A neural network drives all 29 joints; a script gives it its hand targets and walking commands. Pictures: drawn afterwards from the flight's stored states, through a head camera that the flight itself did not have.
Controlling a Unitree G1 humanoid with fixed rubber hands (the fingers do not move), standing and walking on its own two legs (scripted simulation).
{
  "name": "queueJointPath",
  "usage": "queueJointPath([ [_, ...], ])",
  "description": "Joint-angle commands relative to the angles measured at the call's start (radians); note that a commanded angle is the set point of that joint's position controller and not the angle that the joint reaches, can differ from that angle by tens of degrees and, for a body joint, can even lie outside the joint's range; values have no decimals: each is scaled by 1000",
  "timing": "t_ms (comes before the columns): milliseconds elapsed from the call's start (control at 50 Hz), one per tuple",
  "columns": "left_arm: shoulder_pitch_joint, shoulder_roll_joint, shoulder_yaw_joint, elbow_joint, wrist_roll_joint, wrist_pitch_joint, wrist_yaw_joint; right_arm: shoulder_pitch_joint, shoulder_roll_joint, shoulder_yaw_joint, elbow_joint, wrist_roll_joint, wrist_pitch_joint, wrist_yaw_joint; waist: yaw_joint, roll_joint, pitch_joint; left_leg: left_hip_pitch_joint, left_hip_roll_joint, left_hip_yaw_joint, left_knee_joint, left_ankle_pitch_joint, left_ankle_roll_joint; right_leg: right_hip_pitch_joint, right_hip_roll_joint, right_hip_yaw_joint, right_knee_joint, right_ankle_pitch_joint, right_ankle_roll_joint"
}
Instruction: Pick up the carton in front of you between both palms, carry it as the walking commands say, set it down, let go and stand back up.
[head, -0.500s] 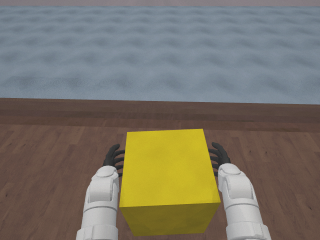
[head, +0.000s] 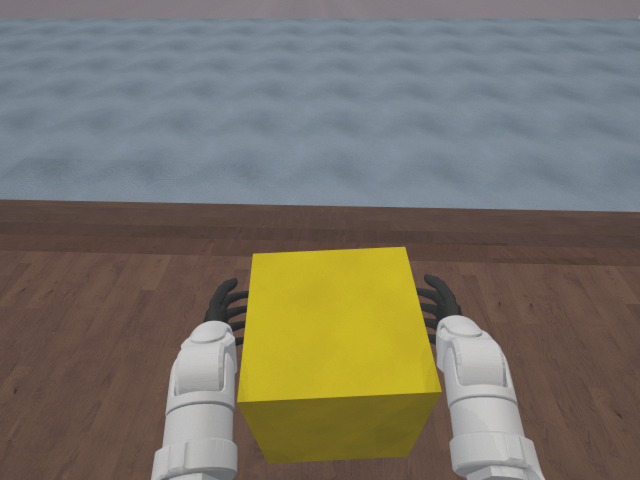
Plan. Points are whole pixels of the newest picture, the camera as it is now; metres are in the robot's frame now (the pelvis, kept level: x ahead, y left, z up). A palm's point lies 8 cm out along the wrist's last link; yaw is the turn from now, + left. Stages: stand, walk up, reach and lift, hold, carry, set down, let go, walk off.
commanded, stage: hold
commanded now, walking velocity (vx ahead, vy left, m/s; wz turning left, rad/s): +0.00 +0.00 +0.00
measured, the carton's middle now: (333, 359) +0.29 +0.00 -0.02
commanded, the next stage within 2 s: carry in 0.88 s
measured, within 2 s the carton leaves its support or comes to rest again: neither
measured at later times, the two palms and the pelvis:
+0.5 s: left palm (219, 331) +0.29 +0.15 +0.05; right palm (447, 326) +0.29 -0.15 +0.05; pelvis +0.01 +0.00 +0.00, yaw +0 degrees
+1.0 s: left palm (219, 326) +0.30 +0.15 +0.05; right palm (447, 320) +0.30 -0.15 +0.05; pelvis +0.01 +0.00 +0.00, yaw +0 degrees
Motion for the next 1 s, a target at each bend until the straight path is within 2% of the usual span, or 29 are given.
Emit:
queueJointPath([
  [0,-531,-928,-568,-15,-263,-28,-242,-552,917,557,-29,260,-36,233,1,3,-218,41,-42,56,-66,65,-7,14,44,-59,-70,65,0],
  [440,-448,-913,-584,-73,-274,-19,-235,-466,908,574,-86,274,-27,221,1,3,-236,75,-46,51,-66,194,-13,53,48,-53,-72,195,7],
  [840,-473,-919,-578,-58,-272,-21,-239,-490,911,569,-73,270,-28,224,1,3,-224,61,-44,52,-68,145,-10,37,46,-54,-72,141,5],
  [860,-485,-918,-592,-55,-276,-17,-239,-511,907,581,-74,278,-27,224,0,-3,-201,-68,112,22,2,-30,14,-95,-111,-21,6,-30,-18],
  [880,-481,-920,-595,-76,-283,-17,-238,-505,907,582,-88,285,-26,223,3,-2,-222,-111,117,-20,-20,-248,25,-127,-113,18,-14,-247,-26],
  [900,-489,-919,-614,-98,-296,-14,-235,-512,907,600,-112,296,-23,220,6,2,-204,-163,111,-26,-35,-445,30,-178,-106,25,-29,-440,-28],
  [920,-499,-919,-637,-124,-312,-9,-229,-523,909,624,-141,308,-19,215,7,3,-190,-193,107,-24,-34,-533,33,-213,-98,20,-26,-526,-29],
  [980,-502,-912,-722,-227,-371,26,-211,-513,900,700,-238,352,17,196,3,21,-274,-156,131,-3,-5,-359,43,-214,-94,-55,53,-316,-27],
])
